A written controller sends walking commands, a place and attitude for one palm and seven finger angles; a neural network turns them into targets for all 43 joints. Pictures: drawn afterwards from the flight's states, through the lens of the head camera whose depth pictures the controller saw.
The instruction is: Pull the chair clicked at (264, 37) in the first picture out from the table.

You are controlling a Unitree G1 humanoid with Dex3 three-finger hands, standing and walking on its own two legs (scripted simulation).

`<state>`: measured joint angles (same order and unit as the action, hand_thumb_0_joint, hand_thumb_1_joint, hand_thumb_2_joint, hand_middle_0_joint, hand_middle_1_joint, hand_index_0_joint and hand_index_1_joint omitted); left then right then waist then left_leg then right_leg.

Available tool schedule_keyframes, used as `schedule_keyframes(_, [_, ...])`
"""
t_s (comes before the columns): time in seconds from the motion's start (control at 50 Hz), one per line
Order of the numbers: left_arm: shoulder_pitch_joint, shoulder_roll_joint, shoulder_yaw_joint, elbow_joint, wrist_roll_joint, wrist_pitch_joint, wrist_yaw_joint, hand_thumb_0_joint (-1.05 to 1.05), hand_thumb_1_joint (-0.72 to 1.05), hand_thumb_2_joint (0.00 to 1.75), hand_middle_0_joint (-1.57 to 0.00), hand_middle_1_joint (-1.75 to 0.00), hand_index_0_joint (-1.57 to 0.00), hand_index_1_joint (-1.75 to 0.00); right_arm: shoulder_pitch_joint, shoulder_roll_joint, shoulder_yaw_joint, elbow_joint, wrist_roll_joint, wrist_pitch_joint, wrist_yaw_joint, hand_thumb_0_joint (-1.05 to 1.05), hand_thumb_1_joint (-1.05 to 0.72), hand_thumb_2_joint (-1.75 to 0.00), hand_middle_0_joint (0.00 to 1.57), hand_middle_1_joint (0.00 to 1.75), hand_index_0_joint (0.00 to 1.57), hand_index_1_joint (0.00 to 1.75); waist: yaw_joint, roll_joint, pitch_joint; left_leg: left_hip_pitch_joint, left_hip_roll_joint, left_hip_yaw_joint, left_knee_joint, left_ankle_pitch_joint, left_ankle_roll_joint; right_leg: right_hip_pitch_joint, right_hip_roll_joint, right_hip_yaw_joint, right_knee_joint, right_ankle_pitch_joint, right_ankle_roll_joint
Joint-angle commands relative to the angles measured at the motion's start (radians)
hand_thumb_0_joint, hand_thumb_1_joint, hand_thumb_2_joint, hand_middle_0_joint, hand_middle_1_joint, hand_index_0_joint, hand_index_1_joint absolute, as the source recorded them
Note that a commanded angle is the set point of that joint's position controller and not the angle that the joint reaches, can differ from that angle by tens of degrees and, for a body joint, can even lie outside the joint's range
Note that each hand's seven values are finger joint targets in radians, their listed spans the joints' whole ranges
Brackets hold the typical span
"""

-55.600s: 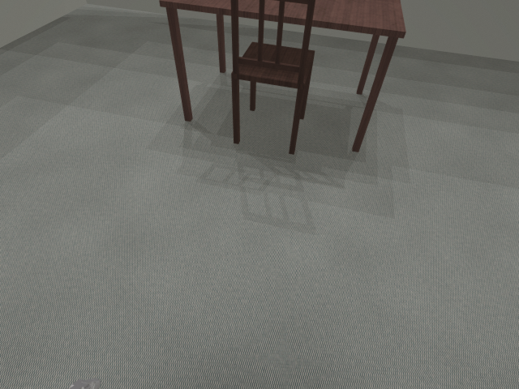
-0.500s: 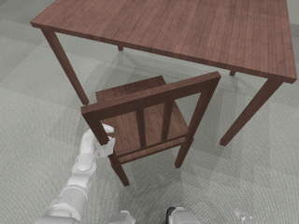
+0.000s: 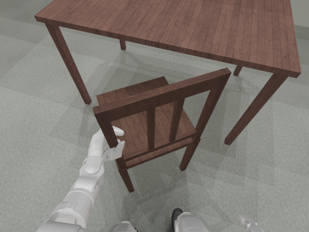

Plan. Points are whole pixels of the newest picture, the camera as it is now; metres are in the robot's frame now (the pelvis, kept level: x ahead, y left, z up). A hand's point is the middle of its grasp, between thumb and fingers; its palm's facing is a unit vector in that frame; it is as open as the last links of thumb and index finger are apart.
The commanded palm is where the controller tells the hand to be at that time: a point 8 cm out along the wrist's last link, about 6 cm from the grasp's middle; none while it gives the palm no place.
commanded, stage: step backward, pulling the chair out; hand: left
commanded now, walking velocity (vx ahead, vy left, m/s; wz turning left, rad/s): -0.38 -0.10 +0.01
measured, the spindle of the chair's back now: (150, 130) +0.41 +0.01 -0.07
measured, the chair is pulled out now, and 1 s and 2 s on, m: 0.31 0.46 0.58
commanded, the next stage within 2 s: stop walking, hand still on the chair in 1.18 s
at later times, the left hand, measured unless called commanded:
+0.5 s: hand (117, 174) +0.27 +0.10 -0.06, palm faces -0.07 -0.98 -0.17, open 5.7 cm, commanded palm +0.25 +0.16 -0.05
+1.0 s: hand (115, 213) +0.17 +0.10 -0.06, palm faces -0.05 -0.98 -0.17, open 5.7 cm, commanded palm +0.16 +0.15 -0.05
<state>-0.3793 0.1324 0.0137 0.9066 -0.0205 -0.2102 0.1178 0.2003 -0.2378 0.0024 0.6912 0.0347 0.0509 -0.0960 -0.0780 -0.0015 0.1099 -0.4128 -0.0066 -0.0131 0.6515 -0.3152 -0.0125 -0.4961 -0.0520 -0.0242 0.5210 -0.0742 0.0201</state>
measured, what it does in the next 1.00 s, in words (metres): walks backwards: right foot, then right foot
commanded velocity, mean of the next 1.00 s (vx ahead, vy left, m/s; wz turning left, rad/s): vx -0.37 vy -0.04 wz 0.07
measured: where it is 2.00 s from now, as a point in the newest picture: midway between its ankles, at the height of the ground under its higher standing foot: outside the picture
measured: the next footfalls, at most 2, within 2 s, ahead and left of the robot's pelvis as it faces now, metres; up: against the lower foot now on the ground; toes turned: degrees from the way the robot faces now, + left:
right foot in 0.16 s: +0.06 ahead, -0.13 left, +0.00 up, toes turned -4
right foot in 0.64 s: -0.03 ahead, -0.14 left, +0.00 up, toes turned -3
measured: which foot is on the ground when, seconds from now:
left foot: down 0.00-0.76, up 0.78-0.94, down 0.96-1.00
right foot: down 0.00-0.02, up 0.04-0.14, down 0.16-0.50, up 0.52-0.62, down 0.64-1.00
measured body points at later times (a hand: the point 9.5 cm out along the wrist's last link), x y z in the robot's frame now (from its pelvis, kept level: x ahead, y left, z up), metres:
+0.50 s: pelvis -0.07 +0.00 +0.00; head +0.00 +0.00 +0.45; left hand +0.27 +0.15 -0.05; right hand +0.02 -0.28 -0.11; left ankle -0.03 +0.13 -0.72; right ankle +0.02 -0.13 -0.72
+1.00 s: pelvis -0.16 -0.01 +0.00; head -0.10 -0.01 +0.45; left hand +0.17 +0.15 -0.04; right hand -0.07 -0.28 -0.12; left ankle -0.16 +0.13 -0.73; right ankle -0.07 -0.14 -0.72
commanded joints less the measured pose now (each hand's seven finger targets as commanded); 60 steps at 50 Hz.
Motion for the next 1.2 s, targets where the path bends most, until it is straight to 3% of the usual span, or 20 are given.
schedule_keyframes(0.0, [-0.202, 0.129, -0.038, -0.213, 0.01, -0.067, -0.009, 0.0, 0.9, 0.9, -0.5, -1.45, -0.5, -1.45, -0.01, -0.145, -0.035, -0.146, -0.006, -0.021, -0.022, 0.0, -0.9, -0.9, 0.2, 0.3, 0.2, 0.3, 0.048, 0.234, -0.321, -0.054, 0.255, -0.199, -0.375, -0.039, 0.093, 0.252, 0.005, 0.002, 0.168, -0.261, -0.01])
schedule_keyframes(0.02, [-0.22, 0.111, -0.044, -0.225, 0.006, -0.067, -0.01, 0.0, 0.9, 0.9, -0.5, -1.45, -0.5, -1.45, -0.024, -0.13, -0.036, -0.158, -0.009, -0.021, -0.021, 0.0, -0.9, -0.9, 0.2, 0.3, 0.2, 0.3, 0.061, 0.242, -0.316, -0.108, 0.301, -0.24, -0.385, -0.024, 0.121, 0.274, 0.022, 0.009, 0.277, -0.266, -0.019])
schedule_keyframes(0.08, [-0.273, 0.123, -0.027, -0.201, 0.01, -0.065, -0.014, 0.0, 0.9, 0.9, -0.5, -1.45, -0.5, -1.45, 0.031, -0.122, -0.052, -0.109, -0.021, -0.036, -0.016, 0.0, -0.9, -0.9, 0.2, 0.3, 0.2, 0.3, 0.044, 0.08, -0.349, 0.132, 0.302, -0.189, -0.182, 0.52, 0.119, 0.206, 0.012, 0.032, 0.165, -0.159, -0.019])
schedule_keyframes(0.18, [-0.276, 0.149, -0.024, -0.152, 0.042, -0.097, -0.024, 0.0, 0.9, 0.9, -0.5, -1.45, -0.5, -1.45, 0.075, -0.142, -0.066, -0.058, -0.036, -0.051, 0.0, 0.0, -0.9, -0.9, 0.2, 0.3, 0.2, 0.3, 0.024, 0.19, -0.438, 0.268, 0.243, -0.104, -0.094, 0.726, 0.053, 0.273, -0.017, 0.046, 0.027, 0.205, -0.031])
schedule_keyframes(0.26, [-0.191, 0.204, 0.023, -0.171, 0.015, -0.105, -0.017, 0.0, 0.9, 0.9, -0.5, -1.45, -0.5, -1.45, 0.019, -0.113, -0.067, -0.102, -0.014, -0.04, -0.013, 0.0, -0.9, -0.9, 0.2, 0.3, 0.2, 0.3, 0.032, -0.045, -0.439, 0.109, 0.115, -0.012, -0.024, 0.178, -0.009, 0.313, -0.165, 0.192, -0.085, 0.188, -0.085])
schedule_keyframes(0.32, [-0.14, 0.231, 0.048, -0.154, 0.013, -0.083, -0.002, 0.0, 0.9, 0.9, -0.5, -1.45, -0.5, -1.45, -0.012, -0.112, -0.057, -0.106, -0.012, -0.041, -0.016, 0.0, -0.9, -0.9, 0.2, 0.3, 0.2, 0.3, 0.06, -0.102, -0.392, 0.05, 0.034, -0.039, 0.167, -0.142, -0.018, 0.242, -0.279, 0.263, -0.205, 0.005, -0.154])
schedule_keyframes(0.42, [-0.138, 0.165, 0.004, -0.185, 0.007, -0.048, -0.006, 0.0, 0.9, 0.9, -0.5, -1.45, -0.5, -1.45, 0.015, -0.123, -0.034, -0.097, -0.013, -0.053, -0.025, 0.0, -0.9, -0.9, 0.2, 0.3, 0.2, 0.3, 0.031, -0.115, -0.356, 0.115, 0.084, -0.081, -0.175, 0.044, 0.015, 0.255, -0.141, 0.095, -0.103, -0.009, -0.061])
schedule_keyframes(0.5, [-0.231, 0.109, -0.057, -0.274, 0.006, -0.063, -0.018, 0.0, 0.9, 0.9, -0.5, -1.45, -0.5, -1.45, -0.041, -0.123, -0.034, -0.145, -0.028, -0.033, -0.021, 0.0, -0.9, -0.9, 0.2, 0.3, 0.2, 0.3, 0.051, 0.279, -0.325, -0.004, 0.315, -0.28, -0.35, 0.183, 0.135, 0.252, 0.02, 0.028, 0.242, -0.274, -0.021])
schedule_keyframes(0.56, [-0.227, 0.105, -0.045, -0.229, 0.014, -0.059, -0.02, 0.0, 0.9, 0.9, -0.5, -1.45, -0.5, -1.45, 0.038, -0.124, -0.052, -0.1, -0.03, -0.043, -0.006, 0.0, -0.9, -0.9, 0.2, 0.3, 0.2, 0.3, 0.041, 0.149, -0.373, 0.238, 0.307, -0.226, -0.163, 0.665, 0.13, 0.199, 0.015, 0.043, 0.115, -0.18, -0.027])
schedule_keyframes(0.6, [-0.254, 0.107, -0.052, -0.199, 0.026, -0.065, -0.028, 0.0, 0.9, 0.9, -0.5, -1.45, -0.5, -1.45, 0.042, -0.131, -0.056, -0.083, -0.034, -0.053, -0.001, 0.0, -0.9, -0.9, 0.2, 0.3, 0.2, 0.3, 0.032, 0.131, -0.372, 0.252, 0.285, -0.191, -0.133, 0.69, 0.099, 0.229, 0.01, 0.043, 0.04, -0.056, -0.027])
schedule_keyframes(0.66, [-0.262, 0.15, -0.026, -0.189, 0.032, -0.082, -0.028, 0.0, 0.9, 0.9, -0.5, -1.45, -0.5, -1.45, 0.05, -0.134, -0.063, -0.066, -0.033, -0.057, 0.0, 0.0, -0.9, -0.9, 0.2, 0.3, 0.2, 0.3, 0.026, 0.205, -0.418, 0.237, 0.243, -0.131, -0.122, 0.615, 0.068, 0.281, 0.001, 0.047, 0.008, 0.079, -0.029])
schedule_keyframes(0.7, [-0.203, 0.201, 0.024, -0.152, 0.02, -0.083, -0.025, 0.0, 0.9, 0.9, -0.5, -1.45, -0.5, -1.45, 0.034, -0.126, -0.069, -0.079, -0.022, -0.05, -0.005, 0.0, -0.9, -0.9, 0.2, 0.3, 0.2, 0.3, 0.03, 0.057, -0.457, 0.156, 0.191, -0.09, -0.084, 0.435, 0.033, 0.357, -0.051, 0.101, -0.026, 0.179, -0.042])
schedule_keyframes(0.74, [-0.19, 0.234, 0.037, -0.164, 0.011, -0.088, -0.019, 0.0, 0.9, 0.9, -0.5, -1.45, -0.5, -1.45, 0.001, -0.107, -0.063, -0.096, -0.008, -0.052, -0.012, 0.0, -0.9, -0.9, 0.2, 0.3, 0.2, 0.3, 0.035, -0.102, -0.413, 0.094, 0.066, -0.007, 0.052, 0.03, -0.012, 0.283, -0.21, 0.24, -0.164, 0.047, -0.102])
schedule_keyframes(0.8, [-0.134, 0.213, 0.041, -0.122, 0.014, -0.049, -0.007, 0.0, 0.9, 0.9, -0.5, -1.45, -0.5, -1.45, -0.04, -0.1, -0.04, -0.093, -0.017, -0.053, -0.014, 0.0, -0.9, -0.9, 0.2, 0.3, 0.2, 0.3, 0.072, -0.107, -0.349, 0.003, 0.021, -0.09, 0.298, -0.174, -0.016, 0.228, -0.304, 0.269, -0.215, -0.047, -0.187])
schedule_keyframes(0.9, [-0.176, 0.16, 0.004, -0.131, 0.001, -0.018, -0.007, 0.0, 0.9, 0.9, -0.5, -1.45, -0.5, -1.45, 0.025, -0.118, -0.02, -0.063, -0.014, -0.068, -0.027, 0.0, -0.9, -0.9, 0.2, 0.3, 0.2, 0.3, 0.044, -0.15, -0.339, 0.108, 0.049, -0.051, -0.113, -0.058, -0.005, 0.297, -0.203, 0.119, -0.125, 0.057, -0.095])
schedule_keyframes(0.94, [-0.195, 0.119, -0.038, -0.158, -0.004, -0.024, -0.016, 0.0, 0.9, 0.9, -0.5, -1.45, -0.5, -1.45, 0.031, -0.158, -0.037, -0.078, -0.018, -0.067, -0.034, 0.0, -0.9, -0.9, 0.2, 0.3, 0.2, 0.3, 0.046, 0.051, -0.325, 0.15, 0.187, -0.173, -0.3, 0.191, 0.06, 0.236, -0.058, 0.034, 0.005, -0.059, -0.007])
schedule_keyframes(1.0, [-0.306, 0.075, -0.083, -0.25, 0.001, -0.036, -0.032, 0.0, 0.9, 0.9, -0.5, -1.45, -0.5, -1.45, -0.007, -0.114, -0.028, -0.108, -0.033, -0.047, -0.022, 0.0, -0.9, -0.9, 0.2, 0.3, 0.2, 0.3, 0.046, 0.304, -0.35, 0.141, 0.328, -0.284, -0.309, 0.409, 0.146, 0.183, 0.005, 0.025, 0.294, -0.3, -0.011])
schedule_keyframes(1.06, [-0.276, 0.078, -0.064, -0.176, 0.005, -0.031, -0.034, 0.0, 0.9, 0.9, -0.5, -1.45, -0.5, -1.45, 0.06, -0.128, -0.05, -0.074, -0.029, -0.055, 0.002, 0.0, -0.9, -0.9, 0.2, 0.3, 0.2, 0.3, 0.045, 0.156, -0.357, 0.347, 0.328, -0.241, -0.131, 0.824, 0.137, 0.149, 0.007, 0.04, 0.118, -0.238, -0.026])
schedule_keyframes(1.14, [-0.289, 0.126, -0.047, -0.105, 0.025, -0.038, -0.045, 0.0, 0.9, 0.9, -0.5, -1.45, -0.5, -1.45, 0.037, -0.136, -0.047, -0.071, -0.024, -0.063, 0.0, 0.0, -0.9, -0.9, 0.2, 0.3, 0.2, 0.3, 0.046, 0.145, -0.324, 0.172, 0.221, -0.119, -0.12, 0.487, 0.037, 0.322, -0.043, 0.058, -0.042, 0.122, -0.037])
schedule_keyframes(1.18, [-0.256, 0.201, 0.003, -0.084, 0.013, -0.036, -0.028, 0.0, 0.9, 0.9, -0.5, -1.45, -0.5, -1.45, 0.072, -0.141, -0.058, -0.064, -0.004, -0.058, -0.011, 0.0, -0.9, -0.9, 0.2, 0.3, 0.2, 0.3, 0.034, -0.003, -0.439, 0.15, 0.148, -0.041, -0.051, 0.39, -0.004, 0.439, -0.119, 0.139, -0.032, 0.348, -0.068])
